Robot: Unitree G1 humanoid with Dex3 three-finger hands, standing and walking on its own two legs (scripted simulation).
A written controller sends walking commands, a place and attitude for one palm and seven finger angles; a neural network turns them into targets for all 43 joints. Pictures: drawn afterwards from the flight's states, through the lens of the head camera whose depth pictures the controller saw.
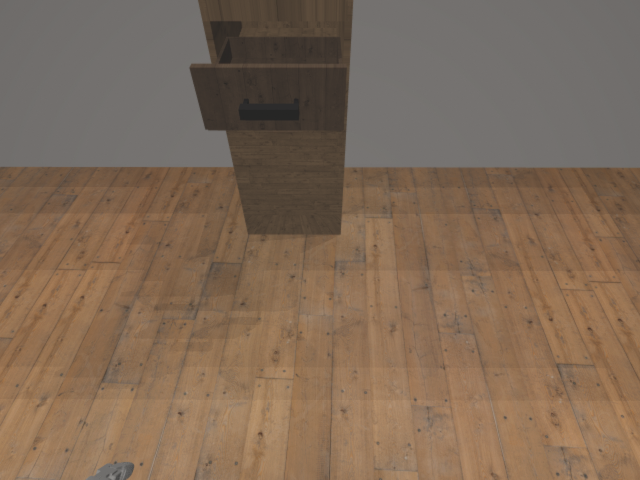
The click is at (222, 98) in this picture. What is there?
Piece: drawer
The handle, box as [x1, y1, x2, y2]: [238, 99, 298, 119]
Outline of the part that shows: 238,109 240,119 298,119 297,99 294,99 293,104 249,104 248,99 244,99 243,103 240,104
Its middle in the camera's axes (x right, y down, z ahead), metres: -0.12 -0.31 +0.91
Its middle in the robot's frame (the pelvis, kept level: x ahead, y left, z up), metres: +0.88 +0.17 +0.00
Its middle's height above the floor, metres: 0.77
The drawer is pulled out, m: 0.27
